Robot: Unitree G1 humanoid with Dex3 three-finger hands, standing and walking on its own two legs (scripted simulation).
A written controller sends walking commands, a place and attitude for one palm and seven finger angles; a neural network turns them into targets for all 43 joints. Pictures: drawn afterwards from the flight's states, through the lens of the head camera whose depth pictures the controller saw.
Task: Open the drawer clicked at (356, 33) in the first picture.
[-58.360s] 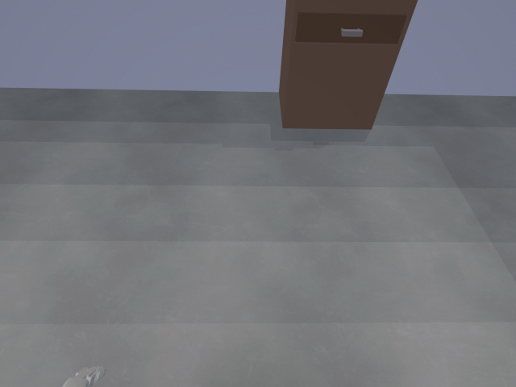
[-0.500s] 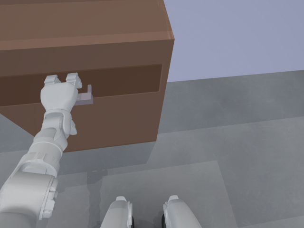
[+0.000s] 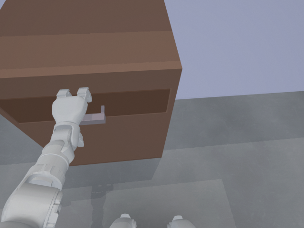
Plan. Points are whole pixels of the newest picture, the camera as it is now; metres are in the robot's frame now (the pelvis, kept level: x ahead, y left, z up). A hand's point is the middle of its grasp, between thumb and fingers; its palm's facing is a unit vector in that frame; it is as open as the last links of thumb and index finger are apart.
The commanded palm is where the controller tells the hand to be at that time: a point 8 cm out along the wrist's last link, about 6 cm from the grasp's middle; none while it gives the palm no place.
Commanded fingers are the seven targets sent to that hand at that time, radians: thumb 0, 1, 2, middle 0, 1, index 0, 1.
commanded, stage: re-aim the fingers above the handle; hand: left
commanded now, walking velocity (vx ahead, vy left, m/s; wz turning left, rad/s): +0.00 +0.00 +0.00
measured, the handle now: (90, 114) +0.48 +0.21 -0.08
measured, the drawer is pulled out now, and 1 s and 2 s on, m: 0.00 0.00 0.00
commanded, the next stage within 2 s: none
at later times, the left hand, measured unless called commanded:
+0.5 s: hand (80, 118) +0.42 +0.21 -0.02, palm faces -0.04 -0.03 -1.00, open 13.8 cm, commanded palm +0.41 +0.20 +0.03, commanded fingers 0.00 -0.50 0.30 -0.30 -1.20 -0.30 -1.20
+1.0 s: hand (83, 121) +0.42 +0.20 -0.02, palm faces -0.09 -0.04 -1.00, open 13.8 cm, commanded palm +0.41 +0.20 +0.03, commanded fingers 0.00 -0.50 0.30 -0.30 -1.20 -0.30 -1.20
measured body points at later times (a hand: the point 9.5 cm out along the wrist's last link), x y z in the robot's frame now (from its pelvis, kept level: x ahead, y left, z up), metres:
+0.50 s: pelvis -0.01 -0.01 +0.00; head +0.09 -0.01 +0.44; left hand +0.42 +0.21 +0.04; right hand +0.04 -0.28 -0.13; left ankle +0.00 +0.10 -0.67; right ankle -0.01 -0.13 -0.67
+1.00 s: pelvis -0.01 -0.02 +0.00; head +0.08 -0.02 +0.44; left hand +0.42 +0.20 +0.03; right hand +0.04 -0.28 -0.13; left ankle +0.00 +0.10 -0.68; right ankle -0.01 -0.13 -0.68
